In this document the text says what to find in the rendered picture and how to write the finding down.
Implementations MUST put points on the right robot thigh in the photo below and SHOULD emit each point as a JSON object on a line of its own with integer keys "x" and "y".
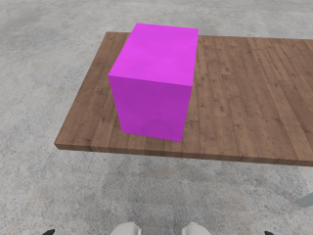
{"x": 194, "y": 229}

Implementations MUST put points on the robot thigh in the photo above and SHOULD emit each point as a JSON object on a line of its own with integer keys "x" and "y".
{"x": 127, "y": 229}
{"x": 194, "y": 229}

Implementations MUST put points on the table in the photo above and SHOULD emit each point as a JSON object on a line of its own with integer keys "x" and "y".
{"x": 251, "y": 102}

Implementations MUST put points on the carton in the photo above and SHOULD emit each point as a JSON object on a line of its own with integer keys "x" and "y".
{"x": 152, "y": 80}

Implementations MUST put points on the left robot thigh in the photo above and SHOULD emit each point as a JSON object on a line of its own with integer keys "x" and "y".
{"x": 127, "y": 229}

